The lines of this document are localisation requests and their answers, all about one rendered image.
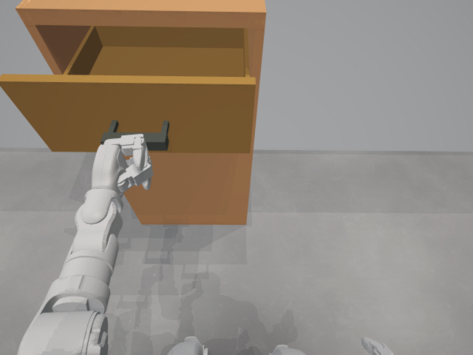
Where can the robot left hand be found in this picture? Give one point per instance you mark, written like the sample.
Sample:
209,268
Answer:
110,163

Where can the robot shin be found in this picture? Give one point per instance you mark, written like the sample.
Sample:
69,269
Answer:
189,339
281,346

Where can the robot right hand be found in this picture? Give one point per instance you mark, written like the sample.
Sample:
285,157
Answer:
375,348

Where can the left robot upper arm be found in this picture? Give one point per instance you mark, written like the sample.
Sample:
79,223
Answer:
68,333

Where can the robot left forearm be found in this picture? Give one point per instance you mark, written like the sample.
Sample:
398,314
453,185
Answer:
83,284

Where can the left robot shin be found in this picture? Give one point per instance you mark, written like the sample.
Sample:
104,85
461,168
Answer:
189,339

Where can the handle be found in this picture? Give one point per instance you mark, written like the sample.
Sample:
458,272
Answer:
154,141

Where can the right robot shin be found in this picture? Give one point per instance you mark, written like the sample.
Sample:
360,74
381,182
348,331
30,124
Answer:
281,346

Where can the cabinet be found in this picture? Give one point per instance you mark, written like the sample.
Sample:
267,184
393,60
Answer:
186,188

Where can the drawer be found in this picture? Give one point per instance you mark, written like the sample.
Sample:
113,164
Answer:
197,78

